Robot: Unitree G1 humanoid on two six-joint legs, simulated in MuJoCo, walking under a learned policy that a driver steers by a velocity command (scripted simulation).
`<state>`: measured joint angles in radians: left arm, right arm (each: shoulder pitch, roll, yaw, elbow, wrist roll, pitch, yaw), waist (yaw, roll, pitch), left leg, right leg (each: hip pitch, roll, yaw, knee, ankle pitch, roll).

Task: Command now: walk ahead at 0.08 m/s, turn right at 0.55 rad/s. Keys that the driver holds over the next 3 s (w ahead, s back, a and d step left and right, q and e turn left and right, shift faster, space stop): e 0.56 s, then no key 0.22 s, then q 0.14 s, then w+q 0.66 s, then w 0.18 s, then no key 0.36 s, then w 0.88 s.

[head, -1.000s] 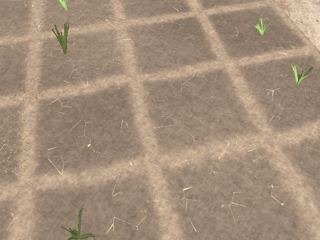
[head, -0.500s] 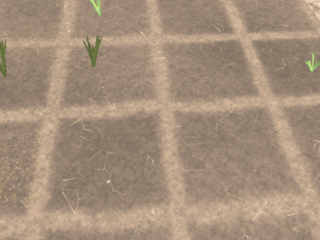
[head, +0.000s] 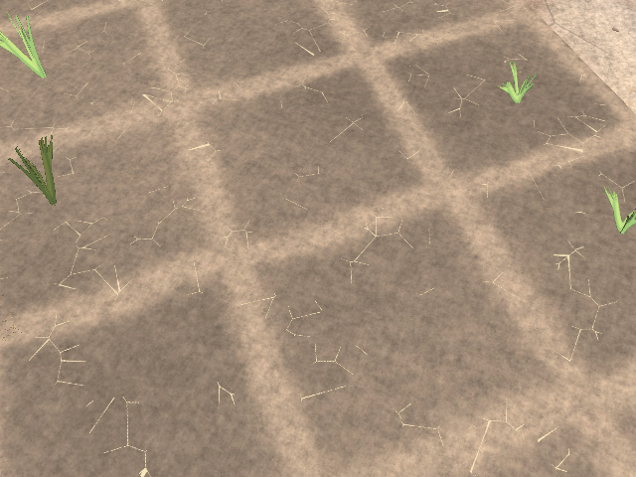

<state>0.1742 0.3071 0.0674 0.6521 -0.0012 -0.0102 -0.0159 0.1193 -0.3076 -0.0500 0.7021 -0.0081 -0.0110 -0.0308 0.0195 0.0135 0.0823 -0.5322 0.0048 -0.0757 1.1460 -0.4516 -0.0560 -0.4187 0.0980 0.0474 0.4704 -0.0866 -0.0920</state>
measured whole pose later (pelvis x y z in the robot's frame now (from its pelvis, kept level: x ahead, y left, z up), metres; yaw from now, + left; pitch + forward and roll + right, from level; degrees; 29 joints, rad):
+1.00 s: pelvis +0.04 +0.02 +0.01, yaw -23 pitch +0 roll -1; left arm 0.11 0.21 0.02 0.71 0.01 0.01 0.01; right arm 0.24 -0.30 -0.06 0.80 0.02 0.04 -0.02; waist -0.03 0.04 0.02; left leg -0.34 0.07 0.00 0.80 -0.44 -0.07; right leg -0.21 0.03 -0.05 0.47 -0.26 -0.05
